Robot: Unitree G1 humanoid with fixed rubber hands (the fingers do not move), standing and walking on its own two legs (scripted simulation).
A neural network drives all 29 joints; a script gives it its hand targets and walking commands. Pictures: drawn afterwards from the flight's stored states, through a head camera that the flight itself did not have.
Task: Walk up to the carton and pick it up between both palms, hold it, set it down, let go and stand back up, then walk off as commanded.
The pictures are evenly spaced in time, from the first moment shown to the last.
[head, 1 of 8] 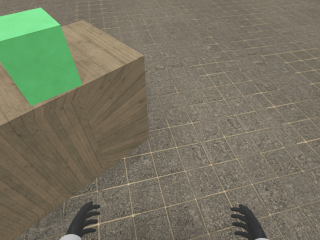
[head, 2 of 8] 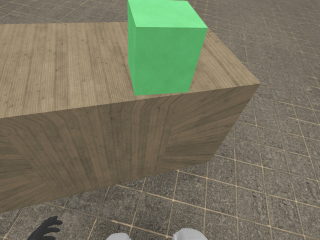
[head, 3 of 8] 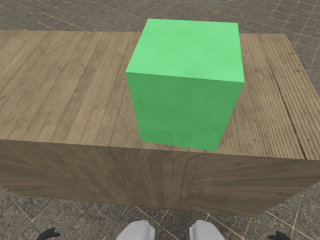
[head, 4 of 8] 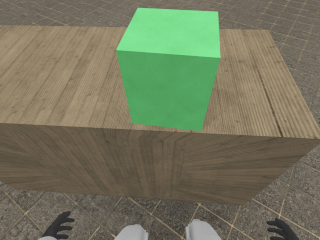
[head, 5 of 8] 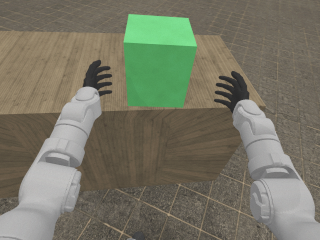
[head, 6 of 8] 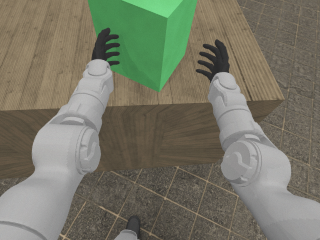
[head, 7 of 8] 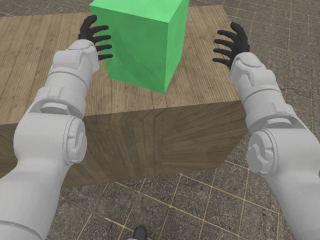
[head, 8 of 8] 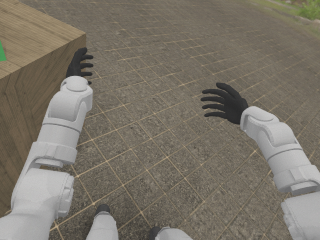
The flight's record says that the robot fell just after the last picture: yes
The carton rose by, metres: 0.00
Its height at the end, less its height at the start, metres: +0.00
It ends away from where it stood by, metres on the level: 0.08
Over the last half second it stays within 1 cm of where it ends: yes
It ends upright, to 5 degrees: yes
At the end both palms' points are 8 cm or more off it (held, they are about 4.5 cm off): yes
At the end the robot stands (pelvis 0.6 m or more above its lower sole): yes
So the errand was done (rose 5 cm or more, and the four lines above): no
